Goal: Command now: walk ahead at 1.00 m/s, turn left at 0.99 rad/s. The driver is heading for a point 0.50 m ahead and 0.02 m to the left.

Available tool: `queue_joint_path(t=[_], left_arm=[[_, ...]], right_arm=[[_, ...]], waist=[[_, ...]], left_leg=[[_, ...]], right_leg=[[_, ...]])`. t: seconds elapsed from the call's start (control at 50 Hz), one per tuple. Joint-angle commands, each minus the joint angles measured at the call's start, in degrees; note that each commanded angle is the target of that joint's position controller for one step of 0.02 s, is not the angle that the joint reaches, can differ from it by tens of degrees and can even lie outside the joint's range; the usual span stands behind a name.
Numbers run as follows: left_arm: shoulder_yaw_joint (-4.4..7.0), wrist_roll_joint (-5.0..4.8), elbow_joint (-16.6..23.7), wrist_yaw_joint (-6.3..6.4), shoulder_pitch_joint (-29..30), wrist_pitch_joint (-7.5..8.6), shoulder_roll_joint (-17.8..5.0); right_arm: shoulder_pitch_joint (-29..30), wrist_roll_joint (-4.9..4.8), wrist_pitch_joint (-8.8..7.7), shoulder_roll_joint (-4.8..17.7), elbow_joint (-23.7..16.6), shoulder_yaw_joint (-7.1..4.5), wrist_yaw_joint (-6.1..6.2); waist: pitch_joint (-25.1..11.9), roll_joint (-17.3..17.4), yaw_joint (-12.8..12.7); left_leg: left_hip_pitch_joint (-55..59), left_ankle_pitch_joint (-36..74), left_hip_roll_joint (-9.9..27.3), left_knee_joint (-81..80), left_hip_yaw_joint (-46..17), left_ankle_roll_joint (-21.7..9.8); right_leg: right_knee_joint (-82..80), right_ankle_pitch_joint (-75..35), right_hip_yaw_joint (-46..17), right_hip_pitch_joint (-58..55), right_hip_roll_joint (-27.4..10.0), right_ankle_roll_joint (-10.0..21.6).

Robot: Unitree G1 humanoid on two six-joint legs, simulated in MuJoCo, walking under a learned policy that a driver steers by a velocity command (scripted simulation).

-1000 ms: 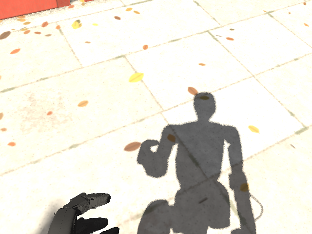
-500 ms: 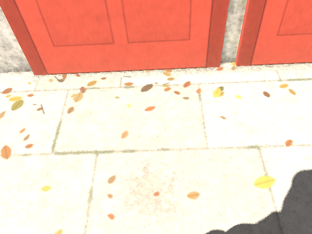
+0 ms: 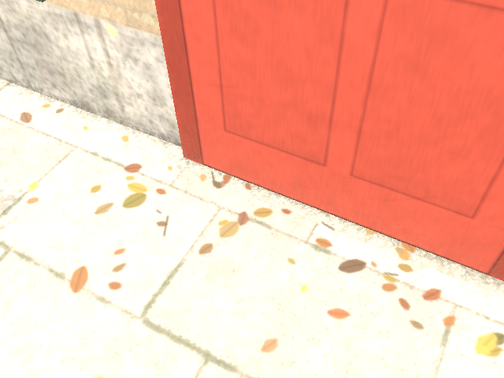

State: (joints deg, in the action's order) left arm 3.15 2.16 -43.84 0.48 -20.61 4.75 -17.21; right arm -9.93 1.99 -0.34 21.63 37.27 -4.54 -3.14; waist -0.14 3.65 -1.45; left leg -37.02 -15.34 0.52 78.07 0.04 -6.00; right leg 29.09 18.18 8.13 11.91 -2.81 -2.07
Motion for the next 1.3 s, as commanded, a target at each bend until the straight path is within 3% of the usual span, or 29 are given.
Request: queue_joint_path(t=[0.02,0.12,0.16,0.2,0.24,0.26,0.28,0.3,0.32,0.34,0.38,0.42,0.48,0.54,0.62,0.64,0.66,0.68,0.7,0.72,0.76,0.78,0.92,1.04,1.08,1.1,1.14,1.22,1.3], left_arm=[[-0.06,-0.68,0.7,-0.73,0.3,2.37,-2.2],[0.62,-0.69,-3.1,0.16,-3.1,2.69,-5.5],[0.99,-0.27,-3.8,0.74,-5.7,2.38,-8.2],[1.65,-0.18,-3.5,1.36,-7.0,0.92,-11.2],[2.36,0.33,-1.6,1.49,-3.3,-0.86,-14.3],[2.56,0.41,-0.8,1.15,-1.7,-1.02,-13.8],[0.41,0.83,2.1,0.19,-1.6,-0.87,-3.8],[-0.16,-1.73,9.5,0.15,-2.3,0.32,-3.9],[-0.12,-1.74,9.5,0.25,3.4,1.53,-6.4],[-0.51,-2.54,8.8,0.38,2.8,2.01,-6.2],[-1.27,-0.77,6.4,0.73,0.7,0.09,-4.3],[-1.24,0.74,5.7,0.37,-0.5,-2.64,-3.8],[-2.15,0.31,6.3,-0.50,3.4,-3.28,-0.6],[-2.48,-1.38,6.2,-0.30,8.6,-2.74,0.4],[-0.84,0.19,1.9,0.25,1.8,0.10,-2.0],[-0.66,1.53,-0.4,1.05,-5.0,1.16,-2.1],[1.35,2.29,-2.9,2.49,-13.7,1.82,-8.4],[1.52,1.91,-0.2,2.84,-11.9,1.54,-12.4],[1.89,-2.38,2.0,3.00,-5.7,0.67,-10.8],[0.65,-2.87,3.8,3.27,1.0,-0.12,-6.4],[-1.34,-2.24,2.6,3.65,4.7,-0.89,-0.7],[-1.35,-2.24,1.1,3.78,3.7,-1.79,-1.2],[-0.63,-1.69,-1.1,2.49,6.8,-2.78,-5.0],[-0.23,-1.64,-2.1,2.38,6.0,-4.99,-4.5],[-1.44,-1.97,-1.7,2.16,3.1,-5.36,1.3],[-1.31,-1.70,-2.3,2.43,4.5,-5.38,1.1],[-0.45,-1.91,-4.4,2.31,4.1,-5.32,-0.3],[-1.31,-1.60,-5.8,2.41,5.2,-4.08,1.7],[-0.96,-1.30,-7.6,3.10,3.6,-3.44,-2.1]], right_arm=[[5.1,0.35,0.70,-3.0,-8.0,2.20,-1.19],[14.2,0.44,1.08,-2.3,-10.0,3.09,-2.62],[16.4,0.32,0.63,-3.1,-10.1,3.63,-2.95],[11.8,0.01,0.11,-0.7,-8.2,2.61,-2.32],[-9.1,0.13,-0.61,3.3,-2.0,0.34,-0.91],[-18.0,0.01,-0.89,5.9,1.9,-1.60,0.58],[-12.3,-0.81,-0.67,9.5,2.2,-2.55,1.74],[-9.8,1.44,-0.07,13.2,-1.9,-2.98,2.06],[-12.6,0.81,-0.35,10.3,-1.1,-3.12,2.88],[-10.5,0.57,-1.02,7.9,0.5,-2.36,3.61],[-6.2,-0.05,-3.11,3.6,1.0,-0.63,3.49],[-5.3,-1.73,-4.68,1.2,2.8,1.07,3.04],[-5.3,-1.27,-5.28,1.9,5.0,1.28,2.60],[-8.1,-1.66,-5.62,1.2,7.1,1.50,2.77],[-8.9,-2.41,-5.30,2.2,9.5,1.43,3.22],[-5.5,-3.37,-4.76,2.4,9.1,1.26,3.37],[-5.2,-3.45,-2.72,2.4,8.6,0.64,3.36],[-18.8,-4.50,-1.68,-5.5,8.3,1.70,4.18],[-22.9,-2.54,-0.56,-1.1,11.8,1.41,4.86],[-17.4,-0.85,0.44,1.7,11.1,0.85,4.82],[-7.9,0.84,2.44,0.3,8.9,1.36,4.06],[-9.0,0.06,4.02,-0.7,8.9,1.48,3.60],[-10.0,-0.91,6.31,-1.9,9.6,3.04,3.48],[-11.7,-1.32,4.74,-2.6,11.9,3.36,3.60],[-5.2,-1.07,3.99,1.9,9.0,3.17,4.30],[1.0,-0.95,3.35,1.6,7.8,3.61,4.51],[6.1,0.05,1.88,-2.9,8.0,5.04,5.24],[-1.1,-1.02,-0.18,-2.2,12.4,4.99,5.38],[-4.0,-1.92,-1.31,-2.8,13.9,4.57,4.83]], waist=[[3.1,-9.4,2.7],[9.3,-4.8,1.4],[8.2,-5.6,1.3],[3.1,-9.1,4.7],[-6.6,-11.8,14.9],[-9.8,-9.3,18.3],[-7.1,6.4,10.4],[-18.4,9.5,7.3],[-15.7,-1.6,9.5],[-6.1,-5.8,5.8],[-0.2,-11.6,0.0],[1.2,-9.1,-3.0],[0.2,-3.4,-2.9],[-0.1,-0.2,0.7],[-3.8,-0.3,-0.4],[-4.8,-0.2,-4.7],[-7.0,-5.7,-8.8],[-20.3,-17.3,-0.4],[-27.0,-11.1,0.2],[-19.9,-7.7,0.9],[-6.9,-4.7,1.3],[-4.7,-8.5,1.9],[-2.8,-15.8,2.6],[0.8,-13.8,1.6],[4.2,7.8,-0.6],[7.2,12.3,-0.1],[7.7,5.6,-3.5],[1.6,3.1,0.2],[-2.1,-1.6,2.6]], left_leg=[[-10.5,6.0,5.2,-3.2,-4.3,0.4],[-6.0,14.8,3.1,-25.4,6.1,-2.0],[0.6,13.6,-0.7,-32.4,10.9,-4.4],[7.7,9.1,-5.1,-34.2,13.2,-6.1],[31.0,1.3,-8.2,-35.6,8.3,-9.0],[46.4,-1.8,-6.9,-40.7,2.4,-10.4],[51.8,0.1,5.6,-42.0,-15.3,-11.3],[64.0,0.2,17.6,-54.8,-45.9,-20.9],[59.4,8.5,17.3,-60.6,-45.3,-19.0],[49.3,23.5,17.1,-60.2,-37.7,-17.6],[31.6,44.8,12.9,-58.7,-23.8,-14.8],[23.5,54.7,9.4,-60.6,-16.7,-11.2],[23.4,61.3,1.7,-61.1,-6.2,-5.8],[27.5,52.5,-1.1,-61.7,-3.0,-3.0],[30.2,45.6,-1.7,-51.1,-3.5,0.1],[29.0,42.0,-2.9,-41.3,-3.2,0.9],[24.6,12.7,-10.8,-18.5,1.5,2.6],[12.5,-25.6,-17.1,0.7,-11.2,4.8],[12.2,-18.0,-12.9,4.3,-16.5,4.5],[11.5,-12.5,-10.0,3.7,-14.4,5.3],[11.9,-7.7,-6.8,-3.2,-10.7,6.1],[14.4,-6.1,-6.8,-4.8,-10.2,6.9],[22.5,-7.3,-4.9,-28.3,-1.9,7.2],[29.1,-4.2,-3.8,-52.6,0.0,2.4],[18.9,-21.3,13.0,-74.1,-24.7,-2.6],[4.3,-25.4,15.9,-77.9,-28.2,-6.0],[9.3,-10.0,10.2,-73.1,-17.8,-4.0],[30.4,23.8,7.6,-60.4,-10.9,-3.0],[25.4,18.2,5.7,-59.1,-12.1,1.8]], right_leg=[[-18.6,-12.5,-9.2,-3.3,-14.3,4.6],[-23.7,-26.5,6.0,-7.0,-9.6,3.0],[-19.7,-51.9,9.2,-11.8,-10.4,2.1],[-8.9,-77.0,9.6,-17.5,-12.0,1.7],[15.6,-81.6,7.0,-10.9,-14.5,4.5],[34.7,-62.8,7.3,0.7,-11.1,4.9],[57.0,4.5,6.5,18.4,-0.2,4.0],[69.3,10.3,-5.8,34.6,4.1,2.7],[65.8,2.4,-10.7,36.0,1.5,2.6],[61.4,-0.2,-9.7,35.0,-0.8,2.1],[52.1,2.1,-9.6,23.6,-3.7,1.7],[41.8,3.2,-9.0,17.3,-3.7,1.0],[23.7,-7.1,-4.9,13.6,-0.8,1.7],[6.8,-24.3,-2.4,9.7,2.2,2.0],[-2.5,-36.7,-2.5,-2.7,6.4,3.5],[-7.0,-40.2,-3.6,-9.3,4.9,4.3],[-8.5,-67.5,-12.1,-16.9,-6.7,6.3],[2.8,-103.9,-35.1,-31.4,-27.5,18.5],[-1.0,-87.8,-37.0,-28.2,-28.3,22.2],[-5.3,-65.7,-33.9,-18.1,-24.0,21.5],[-12.0,-36.5,-26.8,-1.8,-16.5,18.3],[-14.0,-28.9,-24.4,3.0,-14.1,16.7],[-19.1,-0.9,-17.8,9.4,-8.7,12.4],[-14.8,8.1,-18.4,10.6,-7.9,7.7],[-0.9,7.4,-8.2,12.2,2.6,2.6],[9.2,5.8,-9.6,2.4,3.6,2.1],[13.8,1.0,-11.1,2.2,3.3,2.6],[0.0,-0.3,-8.0,4.2,2.5,1.9],[-10.6,-22.2,-14.3,-13.1,-5.3,1.9]])
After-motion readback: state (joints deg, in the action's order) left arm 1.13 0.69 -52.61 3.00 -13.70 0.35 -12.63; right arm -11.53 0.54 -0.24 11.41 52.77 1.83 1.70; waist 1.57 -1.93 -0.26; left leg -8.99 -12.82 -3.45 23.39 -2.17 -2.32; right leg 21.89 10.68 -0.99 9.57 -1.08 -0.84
